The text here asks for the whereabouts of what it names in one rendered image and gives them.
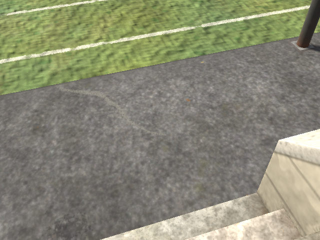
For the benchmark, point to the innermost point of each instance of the stairs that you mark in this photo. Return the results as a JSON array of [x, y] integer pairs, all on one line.
[[244, 218]]

